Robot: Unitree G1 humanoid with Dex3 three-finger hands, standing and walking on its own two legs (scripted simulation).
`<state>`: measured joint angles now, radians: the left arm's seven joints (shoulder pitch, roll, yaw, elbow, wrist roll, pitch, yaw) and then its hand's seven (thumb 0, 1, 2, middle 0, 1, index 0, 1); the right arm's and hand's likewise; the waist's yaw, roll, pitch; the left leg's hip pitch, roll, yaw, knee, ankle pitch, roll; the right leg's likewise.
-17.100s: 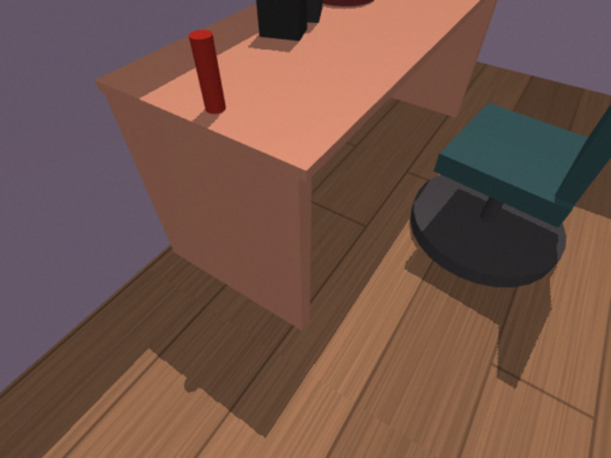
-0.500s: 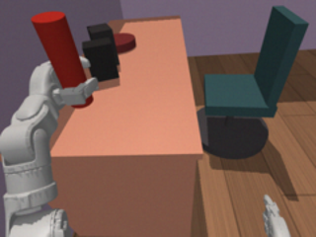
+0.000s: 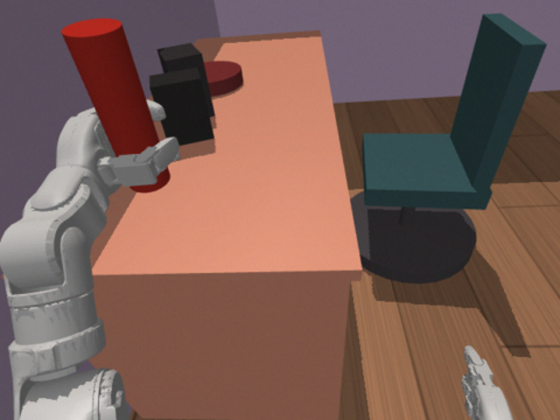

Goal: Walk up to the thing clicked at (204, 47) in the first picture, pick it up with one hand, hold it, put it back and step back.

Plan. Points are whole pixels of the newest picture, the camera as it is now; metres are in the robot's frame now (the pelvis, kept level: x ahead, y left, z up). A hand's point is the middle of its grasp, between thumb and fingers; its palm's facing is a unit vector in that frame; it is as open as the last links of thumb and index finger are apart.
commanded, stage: hold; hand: left
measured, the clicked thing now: (125, 116) +0.33 +0.17 +0.33
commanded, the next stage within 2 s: crouch in 1.74 s
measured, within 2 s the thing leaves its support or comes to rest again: neither
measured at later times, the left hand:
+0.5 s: hand (144, 144) +0.33 +0.16 +0.30, palm faces +0.11 -0.99 +0.01, open 6.9 cm
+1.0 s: hand (148, 140) +0.34 +0.16 +0.30, palm faces +0.10 -1.00 +0.01, open 6.9 cm
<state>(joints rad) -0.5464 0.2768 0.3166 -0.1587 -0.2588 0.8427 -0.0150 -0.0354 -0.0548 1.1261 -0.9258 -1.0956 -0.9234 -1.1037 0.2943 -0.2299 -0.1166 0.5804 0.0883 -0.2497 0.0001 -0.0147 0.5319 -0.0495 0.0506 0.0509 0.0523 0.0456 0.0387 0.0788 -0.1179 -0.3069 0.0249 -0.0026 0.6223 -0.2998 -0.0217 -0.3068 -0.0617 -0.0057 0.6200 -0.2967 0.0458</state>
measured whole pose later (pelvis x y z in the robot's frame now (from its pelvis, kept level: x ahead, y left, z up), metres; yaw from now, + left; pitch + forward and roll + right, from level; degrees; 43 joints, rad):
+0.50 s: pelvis -0.01 +0.00 +0.00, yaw +0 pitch -1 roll +0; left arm -0.58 0.29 0.31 -0.12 -0.26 0.83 -0.01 -0.04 -0.05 1.13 -0.92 -1.10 -0.92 -1.11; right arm 0.29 -0.23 -0.11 0.59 0.09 -0.27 -0.02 -0.02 0.54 -0.05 0.05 0.05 0.05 0.05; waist 0.04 0.08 -0.12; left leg -0.31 0.03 -0.01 0.63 -0.29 -0.02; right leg -0.31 -0.06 -0.01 0.63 -0.29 0.04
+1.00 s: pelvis +0.00 +0.00 +0.00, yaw +0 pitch -1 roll +0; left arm -0.60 0.29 0.31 -0.10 -0.25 0.83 -0.02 -0.04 -0.05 1.13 -0.92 -1.10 -0.92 -1.11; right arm 0.30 -0.22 -0.10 0.57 0.09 -0.28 -0.02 -0.02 0.54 -0.05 0.05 0.05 0.05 0.05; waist 0.03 0.08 -0.12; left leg -0.31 0.03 0.00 0.63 -0.30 -0.02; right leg -0.31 -0.06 -0.01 0.62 -0.29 0.04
